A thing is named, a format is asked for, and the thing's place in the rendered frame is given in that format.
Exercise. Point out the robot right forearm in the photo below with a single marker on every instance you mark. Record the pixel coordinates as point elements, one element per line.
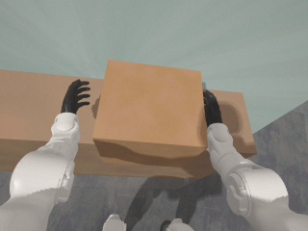
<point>223,155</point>

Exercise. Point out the left robot hand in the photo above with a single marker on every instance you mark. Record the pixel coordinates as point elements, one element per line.
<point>71,98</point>

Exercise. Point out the robot right upper arm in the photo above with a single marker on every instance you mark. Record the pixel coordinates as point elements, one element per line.
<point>259,196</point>

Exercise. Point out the left robot thigh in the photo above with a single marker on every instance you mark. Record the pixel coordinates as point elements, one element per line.
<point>114,225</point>

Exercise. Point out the robot left upper arm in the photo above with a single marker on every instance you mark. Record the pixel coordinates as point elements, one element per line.
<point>42,181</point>

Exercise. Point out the carton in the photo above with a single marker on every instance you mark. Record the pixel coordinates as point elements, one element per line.
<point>150,115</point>

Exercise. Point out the pedestal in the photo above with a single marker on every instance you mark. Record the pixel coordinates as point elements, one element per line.
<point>30,102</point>

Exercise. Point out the robot left forearm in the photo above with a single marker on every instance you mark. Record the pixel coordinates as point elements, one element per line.
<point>64,141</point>

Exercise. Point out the robot left shin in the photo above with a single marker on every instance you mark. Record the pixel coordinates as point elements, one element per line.
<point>113,216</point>

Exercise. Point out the right robot hand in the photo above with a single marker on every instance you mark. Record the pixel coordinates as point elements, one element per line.
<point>211,108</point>

